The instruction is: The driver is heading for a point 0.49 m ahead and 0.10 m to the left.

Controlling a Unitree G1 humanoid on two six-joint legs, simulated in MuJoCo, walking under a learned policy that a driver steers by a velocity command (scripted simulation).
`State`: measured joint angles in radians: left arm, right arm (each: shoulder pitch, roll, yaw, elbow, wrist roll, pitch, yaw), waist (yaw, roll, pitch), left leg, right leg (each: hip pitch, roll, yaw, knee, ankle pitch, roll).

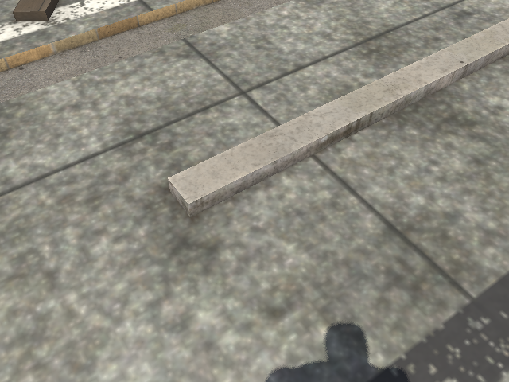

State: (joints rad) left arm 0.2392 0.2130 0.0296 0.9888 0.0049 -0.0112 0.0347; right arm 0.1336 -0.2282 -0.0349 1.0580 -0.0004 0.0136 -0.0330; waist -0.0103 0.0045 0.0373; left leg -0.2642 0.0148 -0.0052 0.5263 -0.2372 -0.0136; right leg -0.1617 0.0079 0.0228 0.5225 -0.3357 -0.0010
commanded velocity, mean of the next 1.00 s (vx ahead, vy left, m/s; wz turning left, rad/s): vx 0.00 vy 0.00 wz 0.00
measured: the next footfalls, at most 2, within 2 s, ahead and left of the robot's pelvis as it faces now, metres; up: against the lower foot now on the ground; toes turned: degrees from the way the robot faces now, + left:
right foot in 1.82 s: +0.46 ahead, -0.10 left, +0.00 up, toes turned -2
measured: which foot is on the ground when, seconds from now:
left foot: down 0.00-1.00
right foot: down 0.00-1.00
